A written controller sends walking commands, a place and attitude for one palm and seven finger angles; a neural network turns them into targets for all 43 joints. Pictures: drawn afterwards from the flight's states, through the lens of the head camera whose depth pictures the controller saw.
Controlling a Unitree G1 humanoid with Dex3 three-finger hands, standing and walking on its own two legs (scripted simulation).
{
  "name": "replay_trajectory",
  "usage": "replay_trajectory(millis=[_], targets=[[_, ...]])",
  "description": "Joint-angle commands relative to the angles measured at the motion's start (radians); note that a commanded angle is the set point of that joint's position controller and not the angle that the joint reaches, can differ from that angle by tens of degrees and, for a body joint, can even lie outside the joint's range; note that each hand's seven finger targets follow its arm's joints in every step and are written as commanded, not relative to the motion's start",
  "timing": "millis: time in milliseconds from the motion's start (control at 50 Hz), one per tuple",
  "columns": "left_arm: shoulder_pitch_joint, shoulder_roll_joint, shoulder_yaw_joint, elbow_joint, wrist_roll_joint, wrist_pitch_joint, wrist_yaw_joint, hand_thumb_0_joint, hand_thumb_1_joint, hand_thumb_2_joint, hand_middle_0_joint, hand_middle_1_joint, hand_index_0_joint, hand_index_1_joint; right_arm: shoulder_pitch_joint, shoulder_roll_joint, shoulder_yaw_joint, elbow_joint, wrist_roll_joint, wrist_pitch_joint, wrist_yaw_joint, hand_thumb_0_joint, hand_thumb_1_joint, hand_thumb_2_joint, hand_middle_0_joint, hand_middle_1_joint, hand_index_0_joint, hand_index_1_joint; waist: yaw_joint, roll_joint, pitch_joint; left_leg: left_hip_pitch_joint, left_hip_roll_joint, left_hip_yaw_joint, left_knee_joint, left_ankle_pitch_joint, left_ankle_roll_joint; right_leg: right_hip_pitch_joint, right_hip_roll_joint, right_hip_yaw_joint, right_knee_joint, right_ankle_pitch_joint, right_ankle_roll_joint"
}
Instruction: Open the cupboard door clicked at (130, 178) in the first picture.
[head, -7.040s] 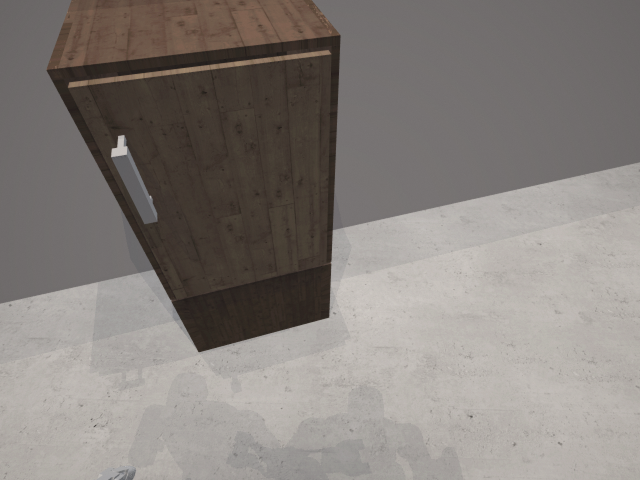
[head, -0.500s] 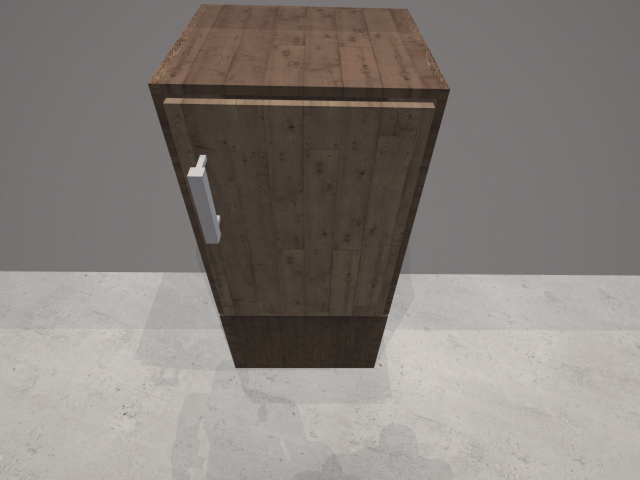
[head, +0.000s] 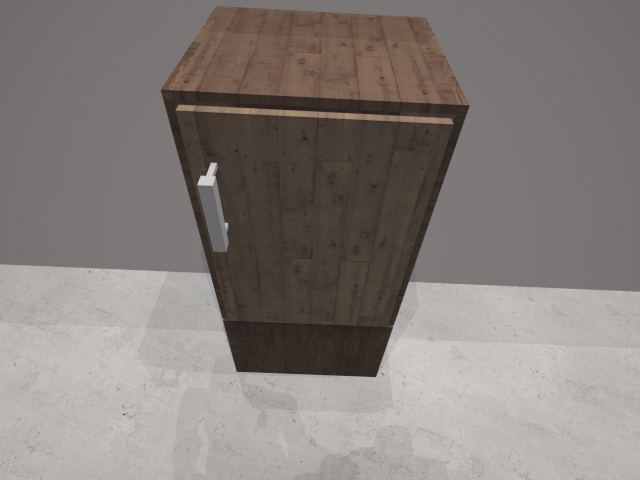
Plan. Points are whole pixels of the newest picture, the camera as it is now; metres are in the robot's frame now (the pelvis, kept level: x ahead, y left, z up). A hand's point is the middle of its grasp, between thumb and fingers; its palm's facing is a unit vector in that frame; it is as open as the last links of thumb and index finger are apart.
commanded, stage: look again from close up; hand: left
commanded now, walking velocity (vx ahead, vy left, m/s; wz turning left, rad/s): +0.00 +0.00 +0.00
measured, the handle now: (217, 208) +0.54 +0.22 +0.01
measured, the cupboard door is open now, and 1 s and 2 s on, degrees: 0 0 0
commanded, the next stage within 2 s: raise the hand with hooked fingers in 0.10 s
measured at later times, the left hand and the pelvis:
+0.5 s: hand (197, 393) +0.22 +0.17 +0.00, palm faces +0.06 -1.00 -0.02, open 7.9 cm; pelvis -0.01 -0.01 -0.04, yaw +0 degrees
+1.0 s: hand (167, 405) +0.21 +0.21 -0.03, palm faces -0.01 -1.00 +0.00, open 10.8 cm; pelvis -0.01 -0.01 -0.08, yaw +0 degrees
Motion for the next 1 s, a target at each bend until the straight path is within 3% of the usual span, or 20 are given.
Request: replay_trajectory(millis=[0,160,180,200,220,240,260,280,320,340,360,400,460,540,620,680,760,880,940,980], targets=[[0.044,0.110,0.024,-0.025,0.005,-0.023,0.008,0.000,0.900,0.900,-0.200,-0.300,-0.200,-0.300,0.035,-0.100,-0.013,-0.024,-0.003,-0.012,-0.004,0.000,-0.900,-0.900,0.200,0.300,0.200,0.300,-0.007,0.034,0.058,0.010,0.054,-0.067,-0.106,0.071,0.034,-0.058,-0.062,0.066,-0.114,0.081,-0.038],[0.038,0.113,0.024,-0.017,0.006,-0.023,0.008,0.000,0.900,0.900,-0.200,-0.300,-0.200,-0.300,0.026,-0.107,-0.013,-0.014,-0.005,-0.012,-0.004,0.000,-0.900,-0.900,0.200,0.300,0.200,0.300,-0.005,0.024,0.059,0.023,0.056,-0.068,-0.124,0.071,0.033,-0.047,-0.065,0.060,-0.128,0.084,-0.034],[0.089,0.127,0.017,0.010,0.014,-0.032,0.048,0.000,0.900,0.900,-0.200,-0.300,-0.200,-0.300,-0.045,-0.128,-0.013,-0.080,0.002,-0.014,0.000,0.000,-0.900,-0.900,0.200,0.300,0.200,0.300,0.022,0.010,0.105,-0.037,0.065,-0.036,0.074,0.132,0.002,-0.078,-0.115,0.130,-0.145,0.354,-0.033],[-0.659,0.310,0.107,-1.621,-0.213,-0.254,0.040,0.000,0.877,0.890,-0.202,-0.315,-0.202,-0.315,-0.032,-0.266,-0.028,-0.431,0.053,-0.160,-0.042,0.000,-0.900,-0.900,0.200,0.300,0.200,0.300,-0.109,0.219,-0.412,0.273,-0.038,-0.016,-0.060,0.172,0.037,0.024,-0.012,-0.003,-0.024,0.283,-0.047],[-0.203,0.239,0.117,-1.323,-0.129,-0.196,0.090,0.000,0.853,0.880,-0.203,-0.330,-0.203,-0.330,-0.107,-0.169,-0.001,-0.360,0.049,-0.256,-0.078,0.000,-0.900,-0.900,0.200,0.300,0.200,0.300,0.005,0.315,-0.356,0.275,-0.008,0.004,-0.078,0.184,0.042,-0.021,0.026,-0.042,0.044,0.119,-0.067],[-0.151,0.150,0.057,-1.210,-0.139,-0.145,0.136,0.000,0.830,0.870,-0.205,-0.345,-0.205,-0.345,-0.097,-0.176,-0.022,-0.315,0.058,-0.285,-0.084,0.000,-0.900,-0.900,0.200,0.300,0.200,0.300,-0.036,0.232,-0.253,0.126,-0.007,-0.006,-0.072,0.040,0.015,-0.068,0.031,-0.072,0.034,0.025,-0.050],[0.138,-0.063,-0.054,-0.990,-0.149,-0.054,0.124,0.000,0.807,0.860,-0.207,-0.360,-0.207,-0.360,-0.069,-0.142,-0.016,-0.310,0.070,-0.283,-0.071,0.000,-0.900,-0.900,0.200,0.300,0.200,0.300,-0.041,0.131,-0.109,0.038,0.000,-0.034,-0.088,-0.068,0.025,-0.141,0.030,-0.093,0.030,-0.008,-0.040],[-0.031,-0.021,-0.034,-1.204,-0.202,-0.094,0.101,0.000,0.783,0.850,-0.208,-0.375,-0.208,-0.375,-0.090,-0.179,-0.016,-0.398,0.079,-0.291,-0.073,0.000,-0.900,-0.900,0.200,0.300,0.200,0.300,-0.050,0.077,-0.009,-0.042,-0.016,-0.064,-0.076,-0.130,0.022,-0.165,0.023,-0.092,0.023,-0.048,-0.029],[0.003,0.036,0.039,-1.097,-0.176,-0.208,0.067,0.000,0.737,0.830,-0.212,-0.405,-0.212,-0.405,-0.103,-0.198,-0.044,-0.423,0.046,-0.311,-0.079,0.000,-0.900,-0.900,0.200,0.300,0.200,0.300,-0.071,-0.118,0.064,-0.146,-0.037,-0.063,0.022,-0.171,0.024,-0.313,0.038,-0.092,0.037,-0.173,-0.020],[0.083,0.026,0.072,-0.955,-0.171,-0.255,0.034,0.000,0.713,0.820,-0.213,-0.420,-0.213,-0.420,-0.102,-0.201,-0.051,-0.451,0.042,-0.310,-0.067,0.000,-0.900,-0.900,0.200,0.300,0.200,0.300,-0.048,-0.149,0.098,-0.219,-0.050,-0.058,0.079,-0.176,0.018,-0.374,0.039,-0.094,0.068,-0.216,-0.022],[0.147,0.003,0.089,-0.872,-0.180,-0.320,-0.014,0.000,0.690,0.810,-0.215,-0.435,-0.215,-0.435,-0.099,-0.189,-0.057,-0.468,0.026,-0.308,-0.052,0.000,-0.900,-0.900,0.200,0.300,0.200,0.300,-0.020,-0.238,0.063,-0.287,-0.048,-0.052,0.135,-0.162,0.008,-0.427,0.043,-0.100,0.121,-0.241,-0.022],[0.291,0.015,0.141,-0.845,-0.220,-0.474,-0.141,0.000,0.643,0.790,-0.218,-0.465,-0.218,-0.465,-0.130,-0.186,-0.081,-0.515,0.009,-0.308,-0.019,0.000,-0.900,-0.900,0.200,0.300,0.200,0.300,0.046,-0.271,-0.012,-0.396,-0.050,-0.030,0.245,-0.147,-0.002,-0.476,0.040,-0.075,0.220,-0.244,-0.030],[0.310,0.124,0.260,-0.806,-0.263,-0.603,-0.339,0.000,0.573,0.760,-0.223,-0.510,-0.223,-0.510,-0.166,-0.208,-0.104,-0.616,0.016,-0.289,0.020,0.000,-0.900,-0.900,0.200,0.300,0.200,0.300,0.072,-0.110,-0.135,-0.463,-0.074,0.000,0.381,-0.077,-0.007,-0.426,0.021,-0.023,0.345,-0.086,-0.052],[0.183,0.203,0.336,-1.072,-0.318,-0.540,-0.380,0.000,0.480,0.720,-0.230,-0.570,-0.230,-0.570,-0.178,-0.192,-0.100,-0.715,0.029,-0.260,0.003,0.000,-0.900,-0.900,0.200,0.300,0.200,0.300,0.084,0.043,-0.314,-0.483,-0.076,0.022,0.458,-0.065,0.016,-0.425,0.019,0.031,0.408,-0.065,-0.040],[0.000,0.221,0.331,-1.439,-0.329,-0.624,-0.308,0.000,0.387,0.680,-0.237,-0.630,-0.237,-0.630,-0.111,-0.165,-0.092,-0.693,0.015,-0.264,-0.020,0.000,-0.900,-0.900,0.200,0.300,0.200,0.300,0.018,0.185,-0.436,-0.393,-0.040,-0.024,0.535,0.039,0.036,-0.498,0.040,0.032,0.467,0.059,-0.041],[-0.079,0.178,0.228,-1.483,-0.307,-0.678,-0.315,0.000,0.317,0.650,-0.242,-0.675,-0.242,-0.675,-0.078,-0.173,-0.080,-0.635,0.005,-0.276,-0.039,0.000,-0.900,-0.900,0.200,0.300,0.200,0.300,-0.059,0.171,-0.364,-0.420,-0.025,-0.052,0.591,0.020,0.045,-0.618,0.054,0.025,0.488,0.033,-0.044],[-0.104,0.214,0.219,-1.285,-0.322,-0.586,-0.419,0.000,0.223,0.610,-0.248,-0.735,-0.248,-0.735,-0.077,-0.209,-0.064,-0.611,0.028,-0.286,-0.063,0.000,-0.900,-0.900,0.200,0.300,0.200,0.300,-0.095,0.082,-0.272,-0.533,-0.018,-0.072,0.606,-0.109,0.044,-0.658,0.061,0.040,0.446,-0.116,-0.037],[0.073,0.319,0.433,-1.174,-0.397,-0.251,-0.463,0.000,0.083,0.550,-0.258,-0.825,-0.258,-0.825,-0.116,-0.200,-0.065,-0.704,0.056,-0.237,-0.075,0.000,-0.900,-0.900,0.200,0.300,0.200,0.300,0.045,0.004,-0.436,-0.480,-0.045,-0.048,0.489,-0.020,0.041,-0.398,0.034,0.041,0.374,-0.037,-0.017],[0.061,0.321,0.499,-1.263,-0.416,-0.261,-0.373,0.000,0.013,0.520,-0.263,-0.870,-0.263,-0.870,-0.121,-0.167,-0.059,-0.710,0.044,-0.230,-0.073,0.000,-0.900,-0.900,0.200,0.300,0.200,0.300,0.073,0.009,-0.447,-0.437,-0.040,-0.057,0.460,0.055,0.035,-0.368,0.049,-0.003,0.401,0.062,-0.022],[0.049,0.286,0.475,-1.309,-0.397,-0.328,-0.312,0.000,-0.033,0.500,-0.267,-0.900,-0.267,-0.900,-0.098,-0.158,-0.059,-0.694,0.037,-0.236,-0.064,0.000,-0.900,-0.900,0.200,0.300,0.200,0.300,0.053,0.028,-0.413,-0.404,-0.036,-0.058,0.440,0.063,0.031,-0.425,0.057,-0.034,0.415,0.069,-0.025]])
